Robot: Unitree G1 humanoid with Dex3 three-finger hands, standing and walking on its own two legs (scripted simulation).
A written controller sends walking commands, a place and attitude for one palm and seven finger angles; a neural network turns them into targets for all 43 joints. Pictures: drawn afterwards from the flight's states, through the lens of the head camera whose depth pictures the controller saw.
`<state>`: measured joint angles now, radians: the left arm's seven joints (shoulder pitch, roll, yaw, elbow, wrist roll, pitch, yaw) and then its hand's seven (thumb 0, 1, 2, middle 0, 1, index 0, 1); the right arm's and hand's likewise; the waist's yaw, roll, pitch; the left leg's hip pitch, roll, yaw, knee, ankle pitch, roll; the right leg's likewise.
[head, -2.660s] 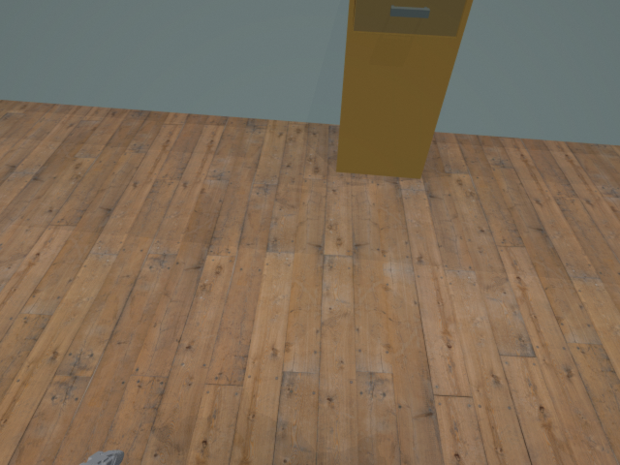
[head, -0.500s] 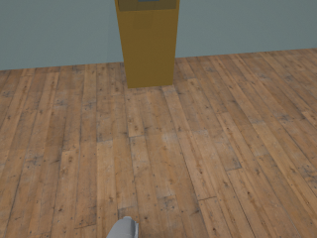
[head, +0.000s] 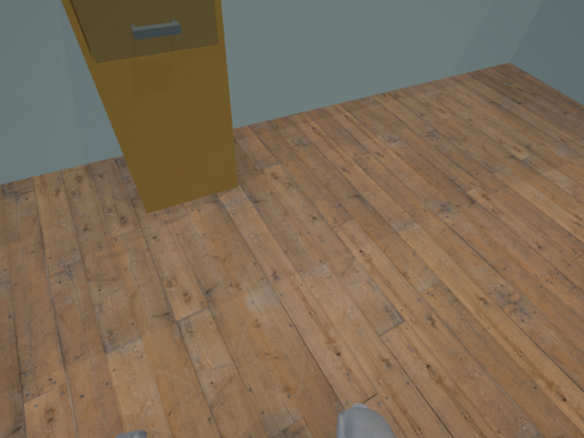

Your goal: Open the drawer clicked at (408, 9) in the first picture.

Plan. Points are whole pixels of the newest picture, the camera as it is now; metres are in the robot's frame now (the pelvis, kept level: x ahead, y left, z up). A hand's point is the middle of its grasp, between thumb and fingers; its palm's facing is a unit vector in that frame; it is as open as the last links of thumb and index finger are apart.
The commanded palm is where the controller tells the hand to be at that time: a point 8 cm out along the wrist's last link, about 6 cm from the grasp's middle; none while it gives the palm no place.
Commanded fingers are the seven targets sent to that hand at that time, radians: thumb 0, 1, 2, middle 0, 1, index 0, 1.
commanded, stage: walk to a spot facing it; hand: left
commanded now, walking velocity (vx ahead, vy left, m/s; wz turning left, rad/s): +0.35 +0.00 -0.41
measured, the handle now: (155, 27) +1.17 +0.47 +0.01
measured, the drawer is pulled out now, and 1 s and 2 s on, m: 0.00 0.00 0.00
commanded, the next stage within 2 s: turn to face it in 1.02 s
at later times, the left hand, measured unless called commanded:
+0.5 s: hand (219, 335) +0.32 +0.14 -0.18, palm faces -0.12 -0.97 -0.22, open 7.2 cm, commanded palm none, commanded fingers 0.00 0.90 0.90 -0.20 -0.30 -0.20 -0.30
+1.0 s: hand (240, 242) +0.53 +0.14 -0.18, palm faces -0.29 -0.95 -0.14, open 7.4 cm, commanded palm none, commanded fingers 0.00 0.90 0.90 -0.20 -0.30 -0.20 -0.30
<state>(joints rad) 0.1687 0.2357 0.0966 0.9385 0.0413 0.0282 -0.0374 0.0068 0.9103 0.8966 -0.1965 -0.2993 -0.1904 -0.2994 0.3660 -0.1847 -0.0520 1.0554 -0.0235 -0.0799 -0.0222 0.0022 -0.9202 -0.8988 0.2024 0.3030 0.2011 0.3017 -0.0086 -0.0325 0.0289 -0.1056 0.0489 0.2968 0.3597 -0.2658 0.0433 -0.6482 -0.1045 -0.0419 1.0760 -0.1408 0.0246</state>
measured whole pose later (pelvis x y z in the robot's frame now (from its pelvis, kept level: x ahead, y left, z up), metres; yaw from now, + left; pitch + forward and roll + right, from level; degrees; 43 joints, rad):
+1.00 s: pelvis +0.43 -0.02 +0.00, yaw -21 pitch -1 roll -1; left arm 0.24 0.18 0.09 1.03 0.03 0.04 -0.03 0.01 0.92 0.90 -0.20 -0.30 -0.19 -0.30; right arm 0.39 -0.12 -0.04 1.09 -0.02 -0.07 -0.02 0.01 -0.92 -0.90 0.20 0.30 0.20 0.30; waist 0.00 -0.03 0.05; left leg -0.03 0.08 0.36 0.35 -0.30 0.02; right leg -0.62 -0.11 -0.08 1.01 -0.15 0.03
